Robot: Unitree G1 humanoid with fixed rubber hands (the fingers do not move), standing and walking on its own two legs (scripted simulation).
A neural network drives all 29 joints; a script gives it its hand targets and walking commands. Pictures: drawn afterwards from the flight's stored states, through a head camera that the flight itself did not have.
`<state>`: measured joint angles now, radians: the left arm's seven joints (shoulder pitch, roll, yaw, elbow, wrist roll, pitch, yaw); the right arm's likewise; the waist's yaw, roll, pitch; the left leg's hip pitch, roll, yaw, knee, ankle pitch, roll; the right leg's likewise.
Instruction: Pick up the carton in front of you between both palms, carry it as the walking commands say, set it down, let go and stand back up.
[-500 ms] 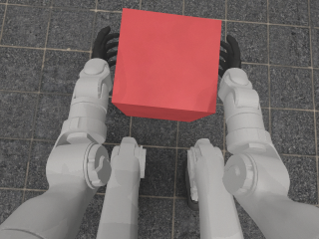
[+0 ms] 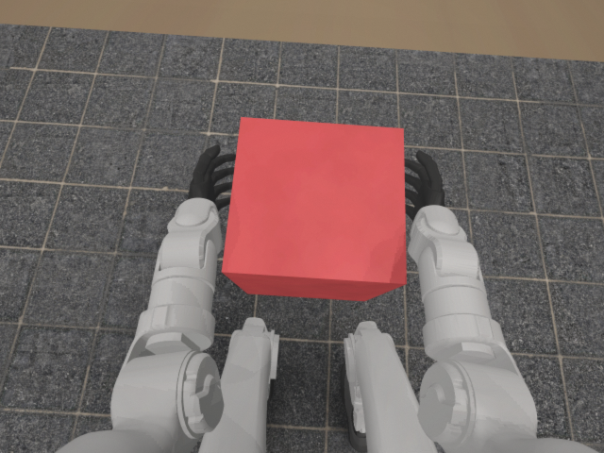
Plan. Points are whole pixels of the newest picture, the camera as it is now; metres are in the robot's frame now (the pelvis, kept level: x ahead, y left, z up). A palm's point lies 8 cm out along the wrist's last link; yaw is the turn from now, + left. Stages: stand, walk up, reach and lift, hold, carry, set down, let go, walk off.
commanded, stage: reach and lift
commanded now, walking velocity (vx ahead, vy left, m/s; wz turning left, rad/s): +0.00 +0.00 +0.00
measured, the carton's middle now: (313, 224) +0.42 +0.01 -0.11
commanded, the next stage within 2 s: hold in 1.84 s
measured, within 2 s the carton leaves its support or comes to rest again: neither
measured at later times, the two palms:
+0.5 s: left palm (163, 181) +0.38 +0.15 +0.12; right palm (496, 184) +0.38 -0.15 +0.12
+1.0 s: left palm (100, 153) +0.35 +0.15 +0.22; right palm (593, 153) +0.35 -0.15 +0.22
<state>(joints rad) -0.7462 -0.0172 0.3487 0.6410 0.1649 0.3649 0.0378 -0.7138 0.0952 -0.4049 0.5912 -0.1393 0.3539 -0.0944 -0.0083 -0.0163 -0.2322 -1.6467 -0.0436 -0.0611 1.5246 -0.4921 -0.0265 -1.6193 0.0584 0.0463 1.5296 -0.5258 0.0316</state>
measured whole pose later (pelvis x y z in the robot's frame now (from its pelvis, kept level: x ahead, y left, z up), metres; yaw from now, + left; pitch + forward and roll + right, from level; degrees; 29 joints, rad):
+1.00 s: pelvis +0.05 +0.00 +0.20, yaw +0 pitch -4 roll +0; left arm -0.32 -0.17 0.31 0.41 0.30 0.62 -0.01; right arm -0.34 0.17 -0.33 0.43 -0.30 0.60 0.01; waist 0.01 -0.01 -0.01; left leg -0.21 -0.02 -0.06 0.50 -0.22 -0.01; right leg -0.19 0.02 0.07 0.51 -0.25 0.01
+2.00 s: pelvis +0.07 +0.00 +0.21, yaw +1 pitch -7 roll +0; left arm -0.21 -0.14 0.18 0.18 0.25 0.74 0.01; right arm -0.23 0.14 -0.19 0.19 -0.25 0.73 0.00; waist 0.00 -0.01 0.02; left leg -0.06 -0.01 -0.07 0.35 -0.17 -0.01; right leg -0.04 0.02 0.07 0.36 -0.20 0.01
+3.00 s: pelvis +0.07 +0.00 +0.21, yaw +0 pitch -8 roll +0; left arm -0.22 -0.14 0.18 0.18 0.26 0.78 0.00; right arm -0.23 0.15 -0.20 0.19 -0.26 0.77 0.01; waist 0.00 -0.01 0.04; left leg -0.05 -0.02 -0.07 0.36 -0.18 -0.01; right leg -0.03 0.02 0.08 0.37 -0.20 0.01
